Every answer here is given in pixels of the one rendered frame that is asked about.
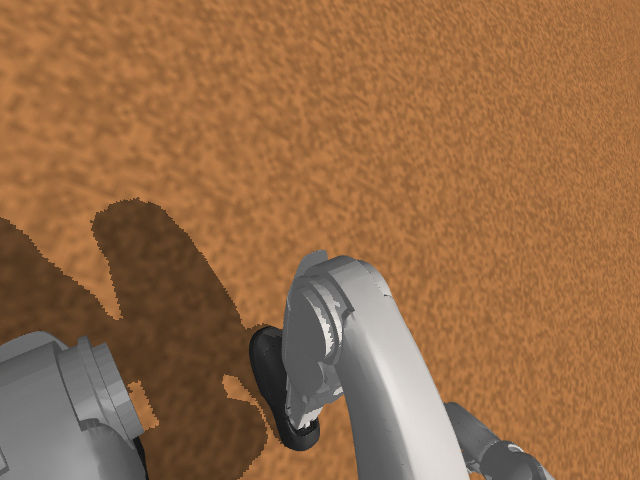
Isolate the right robot arm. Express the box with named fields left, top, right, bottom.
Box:
left=480, top=440, right=556, bottom=480

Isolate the right robot hand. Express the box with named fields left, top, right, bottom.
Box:
left=443, top=402, right=501, bottom=474

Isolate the left robot foot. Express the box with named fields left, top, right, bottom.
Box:
left=133, top=436, right=149, bottom=480

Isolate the right robot foot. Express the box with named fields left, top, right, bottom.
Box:
left=249, top=326, right=320, bottom=451

